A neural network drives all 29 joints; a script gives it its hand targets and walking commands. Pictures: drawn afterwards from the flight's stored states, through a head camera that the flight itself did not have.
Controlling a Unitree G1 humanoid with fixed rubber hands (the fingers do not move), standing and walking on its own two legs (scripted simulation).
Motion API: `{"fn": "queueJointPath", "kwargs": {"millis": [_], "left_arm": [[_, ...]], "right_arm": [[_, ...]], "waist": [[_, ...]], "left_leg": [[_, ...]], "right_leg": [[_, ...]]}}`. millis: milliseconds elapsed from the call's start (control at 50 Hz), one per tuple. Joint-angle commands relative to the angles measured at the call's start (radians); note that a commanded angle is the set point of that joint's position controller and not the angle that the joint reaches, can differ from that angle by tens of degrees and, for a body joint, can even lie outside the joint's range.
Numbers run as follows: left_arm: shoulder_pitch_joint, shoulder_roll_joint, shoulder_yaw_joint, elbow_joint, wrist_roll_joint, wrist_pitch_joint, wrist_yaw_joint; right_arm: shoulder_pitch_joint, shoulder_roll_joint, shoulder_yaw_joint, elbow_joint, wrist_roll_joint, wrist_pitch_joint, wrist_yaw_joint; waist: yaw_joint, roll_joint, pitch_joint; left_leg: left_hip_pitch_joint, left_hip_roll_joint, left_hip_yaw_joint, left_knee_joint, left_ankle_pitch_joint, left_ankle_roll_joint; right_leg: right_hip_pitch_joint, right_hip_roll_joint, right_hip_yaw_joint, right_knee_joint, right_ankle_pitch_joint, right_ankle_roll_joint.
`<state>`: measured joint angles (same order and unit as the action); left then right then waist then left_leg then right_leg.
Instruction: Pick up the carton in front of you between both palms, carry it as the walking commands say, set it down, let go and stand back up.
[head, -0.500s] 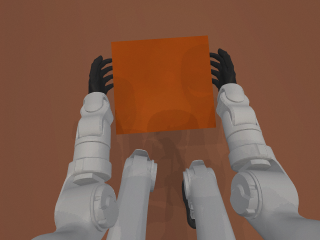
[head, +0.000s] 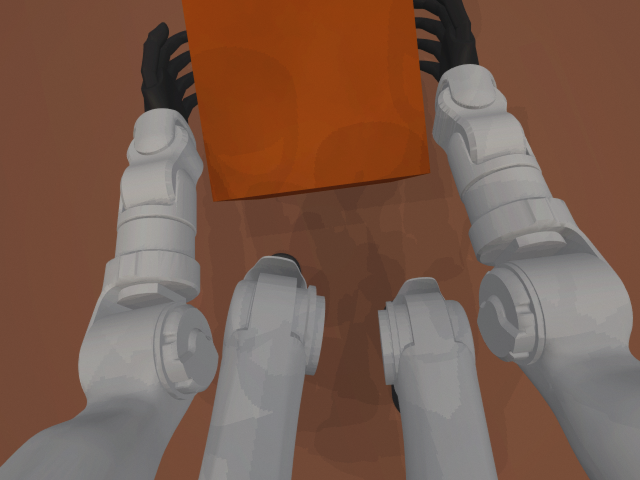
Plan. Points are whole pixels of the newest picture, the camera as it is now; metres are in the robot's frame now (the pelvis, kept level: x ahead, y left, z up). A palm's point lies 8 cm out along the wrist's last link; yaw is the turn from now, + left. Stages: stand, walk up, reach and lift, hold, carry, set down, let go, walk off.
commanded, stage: set down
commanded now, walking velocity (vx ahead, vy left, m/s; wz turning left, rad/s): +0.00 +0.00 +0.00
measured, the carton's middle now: (313, 109) +0.49 +0.10 -0.24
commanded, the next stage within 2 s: none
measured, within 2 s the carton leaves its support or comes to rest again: rests again in 1.14 s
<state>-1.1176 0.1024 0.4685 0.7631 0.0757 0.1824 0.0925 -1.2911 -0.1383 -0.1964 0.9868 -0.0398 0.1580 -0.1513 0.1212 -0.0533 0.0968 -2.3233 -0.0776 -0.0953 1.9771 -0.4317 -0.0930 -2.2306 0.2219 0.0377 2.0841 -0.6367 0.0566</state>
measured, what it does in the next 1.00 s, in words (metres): stands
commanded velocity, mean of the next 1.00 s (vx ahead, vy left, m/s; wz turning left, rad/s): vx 0.00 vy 0.00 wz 0.00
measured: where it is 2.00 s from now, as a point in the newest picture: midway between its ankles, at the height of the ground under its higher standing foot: (338, 354)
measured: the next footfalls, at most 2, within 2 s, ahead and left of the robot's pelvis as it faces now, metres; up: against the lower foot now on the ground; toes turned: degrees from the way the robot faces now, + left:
none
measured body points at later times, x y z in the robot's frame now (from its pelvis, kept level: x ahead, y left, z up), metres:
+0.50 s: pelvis +0.00 +0.00 -0.02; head +0.35 +0.02 +0.27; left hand +0.47 +0.24 -0.19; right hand +0.54 -0.06 -0.19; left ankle +0.14 +0.14 -0.37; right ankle +0.09 -0.11 -0.37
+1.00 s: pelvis -0.01 +0.00 -0.03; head +0.34 +0.01 +0.25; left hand +0.47 +0.25 -0.20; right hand +0.54 -0.06 -0.20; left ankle +0.14 +0.14 -0.37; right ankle +0.09 -0.10 -0.37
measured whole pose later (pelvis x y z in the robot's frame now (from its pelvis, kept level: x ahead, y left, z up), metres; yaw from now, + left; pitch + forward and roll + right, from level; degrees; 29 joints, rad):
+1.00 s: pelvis -0.01 +0.00 -0.03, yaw +0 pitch +40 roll +2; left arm -1.25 0.20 0.48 1.07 0.08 0.09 0.01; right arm -1.43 -0.20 -0.17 1.21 -0.09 0.10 -0.07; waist 0.13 -0.04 0.21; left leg -2.32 -0.02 -0.04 2.08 -0.45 -0.07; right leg -2.26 0.17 0.02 2.20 -0.63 0.02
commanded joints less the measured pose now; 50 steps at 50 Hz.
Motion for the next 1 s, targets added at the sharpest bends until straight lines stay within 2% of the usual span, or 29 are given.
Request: {"fn": "queueJointPath", "kwargs": {"millis": [0,60,120,200,320,500,700,760,980], "left_arm": [[-0.676,-0.778,-0.468,-0.106,-0.107,-0.024,-0.227],[-0.666,-0.77,-0.468,-0.108,-0.124,-0.022,-0.241],[-0.627,-0.758,-0.436,-0.054,-0.112,-0.019,-0.254],[-0.606,-0.748,-0.389,0.015,-0.077,-0.017,-0.269],[-0.63,-0.711,-0.349,0.049,-0.049,-0.03,-0.278],[-0.639,-0.645,-0.31,0.086,-0.036,-0.062,-0.26],[-0.627,-0.581,-0.269,0.165,-0.047,-0.091,-0.249],[-0.625,-0.542,-0.259,0.191,-0.047,-0.098,-0.245],[-0.576,-0.408,-0.172,0.27,-0.013,-0.109,-0.233]], "right_arm": [[-0.561,0.894,0.366,-0.129,0.084,-0.035,0.186],[-0.562,0.926,0.403,-0.141,0.098,-0.034,0.181],[-0.549,0.939,0.404,-0.128,0.093,-0.035,0.182],[-0.53,0.919,0.362,-0.084,0.07,-0.037,0.196],[-0.521,0.871,0.299,-0.019,0.044,-0.046,0.21],[-0.548,0.793,0.269,0.028,0.043,-0.067,0.225],[-0.54,0.69,0.237,0.079,0.023,-0.09,0.23],[-0.509,0.657,0.216,0.107,0.003,-0.09,0.228],[-0.483,0.515,0.16,0.17,-0.039,-0.085,0.231]], "waist": [[0.082,-0.057,-1.246],[0.09,-0.116,-1.232],[0.096,-0.135,-1.168],[0.095,-0.116,-1.064],[0.085,-0.091,-0.991],[0.087,-0.084,-0.9],[0.067,-0.082,-0.79],[0.051,-0.075,-0.744],[0.041,-0.075,-0.624]], "left_leg": [[0.799,-0.023,0.2,-0.043,0.328,0.022],[0.793,-0.025,0.192,-0.021,0.376,0.029],[0.753,-0.023,0.188,-0.007,0.357,0.04],[0.684,-0.018,0.188,0.0,0.329,0.046],[0.63,-0.012,0.185,0.004,0.316,0.052],[0.602,-0.006,0.169,0.009,0.303,0.063],[0.544,-0.002,0.151,0.028,0.289,0.072],[0.518,0.0,0.146,0.031,0.265,0.072],[0.443,0.011,0.134,0.026,0.154,0.076]], "right_leg": [[0.427,-0.018,-0.083,-0.203,0.262,-0.028],[0.431,-0.018,-0.085,-0.184,0.316,-0.019],[0.388,-0.02,-0.079,-0.184,0.308,-0.018],[0.327,-0.021,-0.066,-0.188,0.294,-0.026],[0.272,-0.019,-0.057,-0.184,0.288,-0.039],[0.198,-0.023,-0.05,-0.167,0.26,-0.049],[0.163,-0.039,-0.038,-0.148,0.256,-0.059],[0.152,-0.043,-0.031,-0.147,0.242,-0.063],[0.133,-0.066,-0.013,-0.149,0.157,-0.071]]}}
